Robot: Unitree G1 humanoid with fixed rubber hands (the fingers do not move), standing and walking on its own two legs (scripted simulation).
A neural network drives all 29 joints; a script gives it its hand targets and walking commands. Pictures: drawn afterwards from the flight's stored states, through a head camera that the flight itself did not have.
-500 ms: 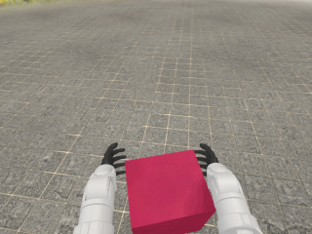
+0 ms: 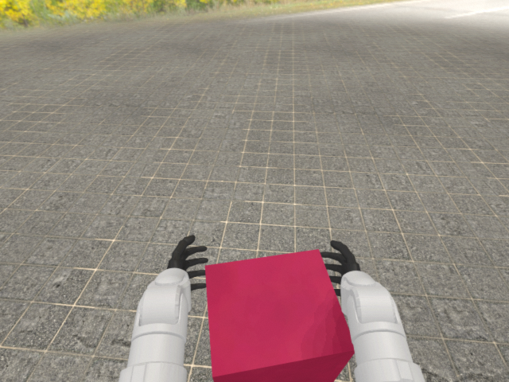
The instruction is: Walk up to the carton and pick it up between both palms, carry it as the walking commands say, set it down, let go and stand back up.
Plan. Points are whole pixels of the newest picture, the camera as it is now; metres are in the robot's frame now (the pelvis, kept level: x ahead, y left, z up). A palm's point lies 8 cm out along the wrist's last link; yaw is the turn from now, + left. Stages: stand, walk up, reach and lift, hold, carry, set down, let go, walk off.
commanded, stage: reach and lift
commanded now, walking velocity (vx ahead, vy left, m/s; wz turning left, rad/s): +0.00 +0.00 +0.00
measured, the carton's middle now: (270, 330) +0.27 -0.01 -0.05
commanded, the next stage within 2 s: hold in 1.12 s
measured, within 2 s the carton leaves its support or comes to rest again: neither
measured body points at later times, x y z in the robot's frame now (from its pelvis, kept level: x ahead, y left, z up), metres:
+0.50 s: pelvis +0.00 +0.01 +0.00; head -0.06 +0.01 +0.45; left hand +0.31 +0.15 +0.05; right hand +0.30 -0.14 +0.04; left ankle +0.03 +0.14 -0.74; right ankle +0.01 -0.11 -0.74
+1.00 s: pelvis +0.00 +0.01 +0.00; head -0.07 +0.00 +0.45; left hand +0.29 +0.14 +0.05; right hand +0.29 -0.14 +0.04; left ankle +0.03 +0.14 -0.74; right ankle +0.01 -0.11 -0.74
